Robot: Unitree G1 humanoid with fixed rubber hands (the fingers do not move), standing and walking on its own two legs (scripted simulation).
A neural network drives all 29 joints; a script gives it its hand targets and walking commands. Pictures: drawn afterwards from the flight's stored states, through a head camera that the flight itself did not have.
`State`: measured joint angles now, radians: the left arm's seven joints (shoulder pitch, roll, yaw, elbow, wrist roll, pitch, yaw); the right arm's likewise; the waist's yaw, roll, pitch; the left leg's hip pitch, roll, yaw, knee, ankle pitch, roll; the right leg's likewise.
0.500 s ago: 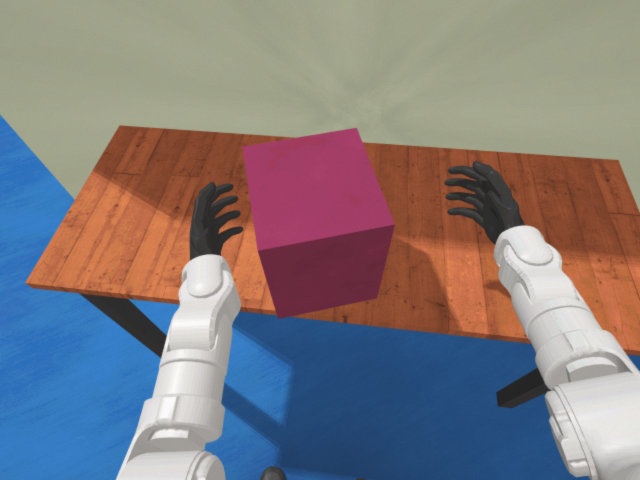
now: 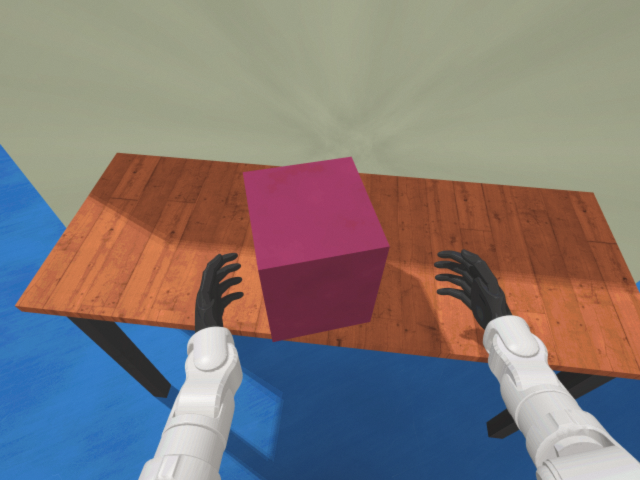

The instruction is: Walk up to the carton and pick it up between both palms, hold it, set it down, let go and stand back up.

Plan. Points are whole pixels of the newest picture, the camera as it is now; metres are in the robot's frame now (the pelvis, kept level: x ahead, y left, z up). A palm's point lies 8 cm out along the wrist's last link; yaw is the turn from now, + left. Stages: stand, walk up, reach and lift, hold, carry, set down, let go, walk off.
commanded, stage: set down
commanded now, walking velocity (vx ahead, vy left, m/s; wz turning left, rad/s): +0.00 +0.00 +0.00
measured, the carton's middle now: (310, 252) +0.45 +0.04 -0.03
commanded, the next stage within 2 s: let go in 1.58 s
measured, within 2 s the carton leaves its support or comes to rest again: neither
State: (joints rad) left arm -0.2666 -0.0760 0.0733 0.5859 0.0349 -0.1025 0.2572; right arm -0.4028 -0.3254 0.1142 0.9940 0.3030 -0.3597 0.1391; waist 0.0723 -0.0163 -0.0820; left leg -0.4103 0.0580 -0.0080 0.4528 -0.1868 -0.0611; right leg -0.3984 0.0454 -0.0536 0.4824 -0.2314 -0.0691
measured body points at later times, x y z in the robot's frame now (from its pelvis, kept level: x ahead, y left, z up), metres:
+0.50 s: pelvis +0.00 -0.01 +0.00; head +0.03 +0.01 +0.45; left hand +0.26 +0.15 -0.03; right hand +0.27 -0.22 -0.04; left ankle +0.02 +0.16 -0.74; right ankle +0.00 -0.07 -0.74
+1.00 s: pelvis +0.01 +0.00 +0.00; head +0.04 +0.02 +0.45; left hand +0.22 +0.18 -0.06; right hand +0.24 -0.22 -0.06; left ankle +0.02 +0.16 -0.74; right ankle +0.00 -0.07 -0.74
